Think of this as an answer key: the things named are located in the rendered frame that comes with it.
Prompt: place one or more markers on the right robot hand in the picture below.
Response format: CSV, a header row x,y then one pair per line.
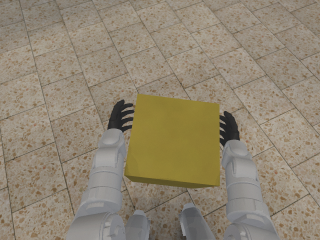
x,y
230,128

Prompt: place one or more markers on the left robot upper arm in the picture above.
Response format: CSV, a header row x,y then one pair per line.
x,y
101,226

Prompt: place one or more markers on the robot right thigh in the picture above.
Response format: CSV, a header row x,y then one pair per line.
x,y
194,226

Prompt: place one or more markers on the carton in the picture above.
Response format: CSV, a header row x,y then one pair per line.
x,y
174,142

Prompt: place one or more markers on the left robot forearm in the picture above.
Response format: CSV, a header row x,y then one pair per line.
x,y
103,192

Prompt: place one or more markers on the right robot upper arm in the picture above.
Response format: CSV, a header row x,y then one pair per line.
x,y
243,231

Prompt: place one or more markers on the right robot forearm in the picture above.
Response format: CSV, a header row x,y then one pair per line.
x,y
245,202

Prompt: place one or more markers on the left robot hand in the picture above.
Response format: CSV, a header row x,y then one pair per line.
x,y
116,121

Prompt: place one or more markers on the robot left shin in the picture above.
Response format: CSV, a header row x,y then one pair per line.
x,y
139,212

